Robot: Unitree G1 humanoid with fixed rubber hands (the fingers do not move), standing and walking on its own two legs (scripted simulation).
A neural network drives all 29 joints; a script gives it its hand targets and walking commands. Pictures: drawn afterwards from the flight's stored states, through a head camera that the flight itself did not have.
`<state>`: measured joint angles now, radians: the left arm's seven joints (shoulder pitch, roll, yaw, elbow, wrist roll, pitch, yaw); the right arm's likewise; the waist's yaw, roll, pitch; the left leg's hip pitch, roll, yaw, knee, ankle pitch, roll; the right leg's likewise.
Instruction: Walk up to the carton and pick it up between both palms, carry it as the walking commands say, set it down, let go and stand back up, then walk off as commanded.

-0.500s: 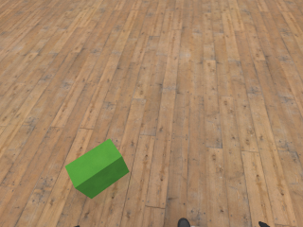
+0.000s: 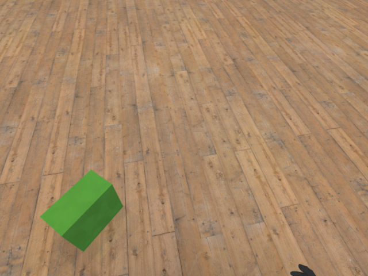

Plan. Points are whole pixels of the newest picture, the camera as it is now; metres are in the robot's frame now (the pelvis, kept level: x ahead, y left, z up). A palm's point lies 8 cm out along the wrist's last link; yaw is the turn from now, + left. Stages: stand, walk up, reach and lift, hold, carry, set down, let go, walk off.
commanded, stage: walk off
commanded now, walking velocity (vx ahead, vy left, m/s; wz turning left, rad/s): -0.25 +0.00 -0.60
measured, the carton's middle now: (87, 210) +0.48 +0.54 -0.64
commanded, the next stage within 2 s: stand in 1.82 s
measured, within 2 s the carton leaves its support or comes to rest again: neither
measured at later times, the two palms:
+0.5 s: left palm out of the picture +0.00 +0.22 -0.11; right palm out of the picture -0.14 -0.31 -0.13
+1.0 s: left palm out of the picture -0.10 +0.33 -0.15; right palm out of the picture -0.32 -0.17 -0.08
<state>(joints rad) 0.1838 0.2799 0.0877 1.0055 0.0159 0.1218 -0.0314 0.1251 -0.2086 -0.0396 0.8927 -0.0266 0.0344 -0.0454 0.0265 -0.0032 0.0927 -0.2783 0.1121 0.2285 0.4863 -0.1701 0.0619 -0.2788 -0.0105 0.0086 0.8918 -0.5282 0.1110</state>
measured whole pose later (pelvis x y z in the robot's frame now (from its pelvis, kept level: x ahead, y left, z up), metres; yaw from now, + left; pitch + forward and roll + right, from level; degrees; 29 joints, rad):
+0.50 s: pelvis -0.14 -0.02 +0.01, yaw -16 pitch +1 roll +4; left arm 0.16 0.24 0.05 0.96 0.02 0.05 0.00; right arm 0.16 -0.29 -0.10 0.92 -0.01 0.10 -0.03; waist 0.02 0.01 0.06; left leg -0.38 0.00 -0.03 0.99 -0.38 -0.08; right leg -0.34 0.04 0.15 0.35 -0.02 -0.02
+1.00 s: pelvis -0.27 +0.11 +0.01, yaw -35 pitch +1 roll -4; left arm 0.23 0.32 0.10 1.00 0.02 0.12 -0.04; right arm 0.12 -0.21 -0.04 0.89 -0.01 0.05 -0.05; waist 0.03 -0.04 0.04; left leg -0.30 0.09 0.18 0.46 -0.19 0.07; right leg -0.35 0.01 0.07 1.03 -0.41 0.12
